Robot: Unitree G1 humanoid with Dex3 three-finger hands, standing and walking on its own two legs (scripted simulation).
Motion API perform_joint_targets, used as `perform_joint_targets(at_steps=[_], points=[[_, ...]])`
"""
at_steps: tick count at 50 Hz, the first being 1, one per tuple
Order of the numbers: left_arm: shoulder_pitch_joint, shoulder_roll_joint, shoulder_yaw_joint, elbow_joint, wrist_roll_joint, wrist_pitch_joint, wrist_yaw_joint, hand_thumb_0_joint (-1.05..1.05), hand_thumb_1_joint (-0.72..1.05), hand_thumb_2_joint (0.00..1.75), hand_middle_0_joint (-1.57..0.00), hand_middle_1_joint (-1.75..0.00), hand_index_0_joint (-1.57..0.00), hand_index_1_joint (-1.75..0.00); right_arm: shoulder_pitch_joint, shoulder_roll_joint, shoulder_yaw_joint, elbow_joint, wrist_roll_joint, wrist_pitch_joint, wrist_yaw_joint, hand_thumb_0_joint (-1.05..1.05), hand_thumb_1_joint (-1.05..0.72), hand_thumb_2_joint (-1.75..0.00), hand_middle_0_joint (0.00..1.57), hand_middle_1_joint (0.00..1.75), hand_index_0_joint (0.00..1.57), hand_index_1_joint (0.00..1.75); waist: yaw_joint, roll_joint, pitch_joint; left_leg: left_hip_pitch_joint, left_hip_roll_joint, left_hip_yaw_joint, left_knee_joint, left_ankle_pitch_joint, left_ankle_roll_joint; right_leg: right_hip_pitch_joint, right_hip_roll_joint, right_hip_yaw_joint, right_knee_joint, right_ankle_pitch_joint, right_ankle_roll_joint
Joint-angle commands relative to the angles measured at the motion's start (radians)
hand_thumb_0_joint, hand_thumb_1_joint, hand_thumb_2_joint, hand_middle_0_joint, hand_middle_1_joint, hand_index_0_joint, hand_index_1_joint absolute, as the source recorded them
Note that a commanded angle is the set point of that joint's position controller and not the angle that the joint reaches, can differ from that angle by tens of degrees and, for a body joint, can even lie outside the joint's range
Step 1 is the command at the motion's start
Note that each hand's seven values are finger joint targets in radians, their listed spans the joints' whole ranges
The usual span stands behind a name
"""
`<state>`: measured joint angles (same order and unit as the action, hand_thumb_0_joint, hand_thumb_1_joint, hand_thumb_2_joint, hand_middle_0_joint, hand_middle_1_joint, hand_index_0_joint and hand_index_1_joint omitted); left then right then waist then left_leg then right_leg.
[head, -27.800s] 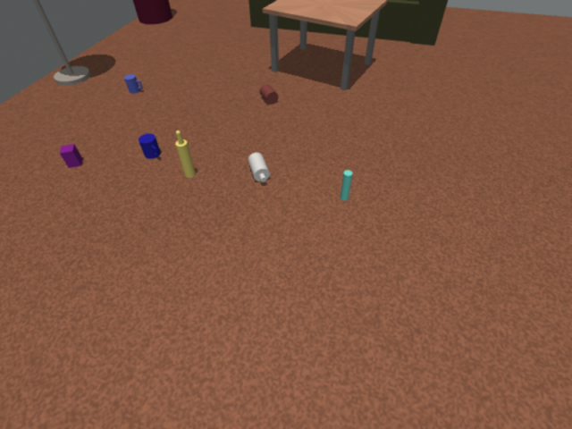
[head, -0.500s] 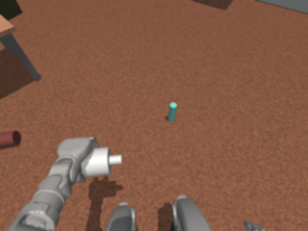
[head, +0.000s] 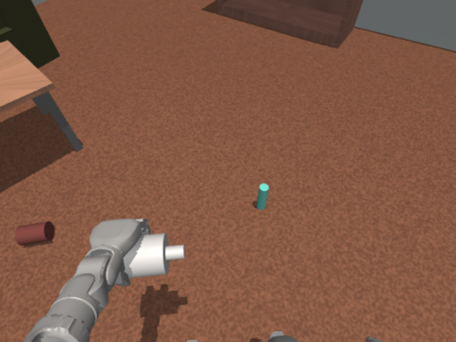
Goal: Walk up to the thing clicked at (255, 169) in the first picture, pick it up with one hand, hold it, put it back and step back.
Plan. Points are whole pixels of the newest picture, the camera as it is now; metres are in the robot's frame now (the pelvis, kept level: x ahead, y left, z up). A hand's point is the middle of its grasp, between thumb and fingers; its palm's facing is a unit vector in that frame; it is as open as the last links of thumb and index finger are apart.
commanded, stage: lift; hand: left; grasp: from above
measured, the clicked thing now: (141, 255) +0.33 +0.19 -0.11
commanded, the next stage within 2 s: hold in 0.08 s
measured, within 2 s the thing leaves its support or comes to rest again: neither
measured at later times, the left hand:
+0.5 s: hand (115, 246) +0.32 +0.22 -0.03, palm faces -0.46 -0.01 -0.89, open 11.2 cm
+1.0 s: hand (115, 250) +0.30 +0.20 -0.01, palm faces -0.47 -0.01 -0.88, open 11.2 cm
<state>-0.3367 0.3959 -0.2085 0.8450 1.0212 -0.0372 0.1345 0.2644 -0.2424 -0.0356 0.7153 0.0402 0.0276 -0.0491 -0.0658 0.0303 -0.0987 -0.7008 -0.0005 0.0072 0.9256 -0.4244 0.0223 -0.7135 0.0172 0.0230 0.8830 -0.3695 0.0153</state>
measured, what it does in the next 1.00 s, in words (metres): stands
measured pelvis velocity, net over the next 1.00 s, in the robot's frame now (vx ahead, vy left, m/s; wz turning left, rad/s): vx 0.01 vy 0.00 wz -0.01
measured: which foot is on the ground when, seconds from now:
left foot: down 0.00-1.00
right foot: down 0.00-1.00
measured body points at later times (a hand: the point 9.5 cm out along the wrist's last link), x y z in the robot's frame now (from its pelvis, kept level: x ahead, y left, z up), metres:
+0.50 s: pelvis +0.01 +0.00 +0.03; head +0.04 -0.01 +0.48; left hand +0.34 +0.21 +0.02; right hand +0.12 -0.27 -0.09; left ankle +0.02 +0.10 -0.69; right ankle +0.04 -0.13 -0.69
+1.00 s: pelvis +0.01 +0.00 +0.04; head +0.02 -0.02 +0.49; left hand +0.32 +0.20 +0.04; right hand +0.13 -0.27 -0.08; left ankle +0.02 +0.10 -0.69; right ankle +0.04 -0.13 -0.69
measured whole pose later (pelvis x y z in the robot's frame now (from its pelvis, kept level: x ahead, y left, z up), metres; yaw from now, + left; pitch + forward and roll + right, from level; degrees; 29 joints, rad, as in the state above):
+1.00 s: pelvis +0.01 +0.00 +0.04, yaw -1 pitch +3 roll +0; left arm -0.25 0.41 -0.23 0.67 1.00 -0.07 -0.01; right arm 0.22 -0.26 -0.03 0.68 0.06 0.05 -0.07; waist -0.02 0.05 -0.03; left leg -0.37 -0.01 0.03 0.62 -0.31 0.02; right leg -0.41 0.01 0.04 0.61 -0.26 0.01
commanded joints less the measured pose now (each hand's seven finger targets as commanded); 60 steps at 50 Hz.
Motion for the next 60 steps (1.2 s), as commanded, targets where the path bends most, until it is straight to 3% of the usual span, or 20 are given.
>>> perform_joint_targets(at_steps=[1,3,14,18,24,29,34,39,43,45,46,48,49,51,56,60], points=[[-0.291,0.182,0.071,-0.197,-0.016,-0.010,0.021,0.00,0.50,1.03,-0.97,-0.71,-0.92,-0.76,0.027,-0.155,-0.060,-0.101,0.005,-0.024,-0.009,0.00,-0.91,-0.91,0.20,0.30,0.20,0.30,-0.001,0.011,-0.293,0.257,-0.015,-0.015,-0.180,0.294,-0.010,0.183,0.025,-0.022,-0.171,0.231,-0.037],[-0.304,0.201,0.082,-0.206,-0.016,-0.022,0.015,0.00,0.51,1.04,-0.98,-0.71,-0.93,-0.76,0.017,-0.157,-0.060,-0.107,0.007,-0.023,-0.010,0.00,-0.91,-0.91,0.20,0.30,0.20,0.30,0.001,0.006,-0.262,0.259,-0.016,-0.016,-0.206,0.254,-0.009,0.190,0.024,-0.021,-0.192,0.199,-0.035],[-0.279,0.237,0.103,-0.235,0.014,-0.037,0.005,0.00,0.54,0.98,-0.99,-0.65,-0.96,-0.69,-0.013,-0.165,-0.063,-0.113,0.012,-0.024,-0.013,0.00,-0.90,-0.90,0.20,0.30,0.20,0.30,0.023,0.013,-0.252,0.339,-0.018,-0.014,-0.273,0.304,-0.014,0.269,0.025,-0.015,-0.250,0.231,-0.038],[-0.289,0.208,0.082,-0.262,-0.002,-0.032,-0.007,0.00,0.56,1.01,-1.00,-0.69,-0.96,-0.73,-0.023,-0.161,-0.062,-0.118,0.014,-0.022,-0.011,0.00,-0.90,-0.90,0.20,0.30,0.20,0.30,0.023,0.004,-0.256,0.361,-0.019,-0.012,-0.288,0.330,-0.012,0.293,0.024,-0.010,-0.267,0.260,-0.036],[-0.276,0.220,0.083,-0.303,-0.014,-0.032,-0.050,0.00,0.58,1.01,-1.00,-0.70,-0.97,-0.73,-0.031,-0.161,-0.064,-0.125,0.020,-0.017,-0.014,0.00,-0.90,-0.90,0.20,0.30,0.20,0.30,0.029,0.003,-0.256,0.384,-0.021,-0.002,-0.304,0.372,-0.010,0.337,0.026,-0.004,-0.285,0.301,-0.034],[-0.261,0.225,0.085,-0.321,-0.022,-0.042,-0.085,0.00,0.57,0.98,-1.00,-0.68,-0.97,-0.71,-0.052,-0.160,-0.056,-0.137,0.022,-0.013,-0.018,0.00,-0.90,-0.90,0.20,0.30,0.20,0.30,0.035,0.006,-0.227,0.394,-0.018,-0.004,-0.332,0.355,-0.010,0.344,0.028,-0.006,-0.301,0.278,-0.038],[-0.257,0.237,0.100,-0.346,-0.019,-0.040,-0.084,0.00,0.61,0.98,-1.02,-0.70,-0.99,-0.72,-0.068,-0.160,-0.051,-0.149,0.024,-0.011,-0.021,0.00,-0.90,-0.90,0.20,0.30,0.20,0.30,0.046,0.015,-0.214,0.408,-0.015,-0.003,-0.352,0.353,-0.012,0.356,0.029,-0.005,-0.315,0.272,-0.040],[-0.258,0.226,0.089,-0.350,-0.017,-0.029,-0.086,0.00,0.62,1.01,-1.04,-0.68,-1.00,-0.72,-0.076,-0.159,-0.050,-0.156,0.025,-0.009,-0.022,0.00,-0.89,-0.90,0.20,0.30,0.20,0.30,0.043,-0.004,-0.204,0.420,-0.014,-0.005,-0.366,0.360,-0.008,0.369,0.026,-0.005,-0.328,0.282,-0.038],[-0.251,0.233,0.099,-0.370,-0.030,-0.034,-0.098,0.00,0.61,1.01,-1.02,-0.69,-0.99,-0.72,-0.089,-0.157,-0.048,-0.159,0.026,-0.010,-0.024,0.00,-0.90,-0.90,0.20,0.30,0.20,0.30,0.051,-0.003,-0.205,0.431,-0.018,-0.001,-0.385,0.322,-0.005,0.392,0.024,0.000,-0.350,0.252,-0.035],[-0.259,0.214,0.077,-0.385,-0.031,-0.033,-0.104,0.00,0.64,0.99,-1.04,-0.70,-1.01,-0.72,-0.096,-0.155,-0.044,-0.168,0.028,-0.011,-0.025,0.00,-0.89,-0.90,0.20,0.30,0.20,0.30,0.046,-0.008,-0.189,0.431,-0.019,0.002,-0.394,0.308,-0.004,0.389,0.023,0.003,-0.359,0.241,-0.034],[-0.237,0.232,0.096,-0.365,-0.029,-0.032,-0.103,0.00,0.63,0.99,-1.04,-0.69,-1.01,-0.72,-0.103,-0.155,-0.043,-0.168,0.029,-0.009,-0.026,0.00,-0.89,-0.90,0.20,0.30,0.20,0.30,0.052,0.000,-0.169,0.429,-0.018,-0.001,-0.403,0.290,-0.005,0.386,0.022,0.002,-0.367,0.221,-0.035],[-0.233,0.225,0.091,-0.369,-0.036,-0.038,-0.111,0.00,0.64,0.98,-1.04,-0.69,-1.01,-0.72,-0.115,-0.155,-0.043,-0.171,0.028,-0.011,-0.027,0.00,-0.89,-0.90,0.20,0.30,0.20,0.30,0.053,-0.008,-0.159,0.438,-0.013,-0.006,-0.418,0.260,-0.006,0.388,0.024,0.000,-0.374,0.196,-0.035],[-0.234,0.213,0.078,-0.373,-0.031,-0.036,-0.114,0.00,0.62,0.97,-1.03,-0.68,-1.01,-0.71,-0.109,-0.154,-0.041,-0.168,0.027,-0.011,-0.026,0.00,-0.89,-0.90,0.20,0.30,0.20,0.30,0.046,-0.015,-0.169,0.444,-0.014,-0.007,-0.418,0.272,-0.005,0.392,0.021,0.002,-0.375,0.208,-0.035],[-0.251,0.239,0.097,-0.403,-0.030,-0.038,-0.114,0.00,0.64,0.97,-1.04,-0.70,-1.02,-0.73,-0.117,-0.152,-0.040,-0.171,0.027,-0.011,-0.030,0.00,-0.90,-0.90,0.20,0.30,0.20,0.30,0.052,-0.010,-0.190,0.452,-0.018,0.000,-0.412,0.302,-0.002,0.409,0.020,0.004,-0.378,0.234,-0.033],[-0.248,0.226,0.096,-0.407,-0.034,-0.035,-0.102,0.00,0.63,0.97,-1.04,-0.69,-1.02,-0.72,-0.122,-0.151,-0.037,-0.169,0.029,-0.011,-0.033,0.00,-0.90,-0.90,0.20,0.30,0.20,0.30,0.055,-0.012,-0.189,0.469,-0.021,0.008,-0.422,0.313,-0.002,0.426,0.020,0.005,-0.389,0.244,-0.033],[-0.225,0.221,0.095,-0.388,-0.036,-0.026,-0.100,0.00,0.65,0.98,-1.06,-0.69,-1.03,-0.72,-0.144,-0.147,-0.034,-0.177,0.030,-0.010,-0.032,0.00,-0.90,-0.90,0.20,0.30,0.20,0.30,0.054,-0.036,-0.132,0.451,-0.027,0.013,-0.439,0.251,0.002,0.420,0.013,0.007,-0.422,0.190,-0.027]])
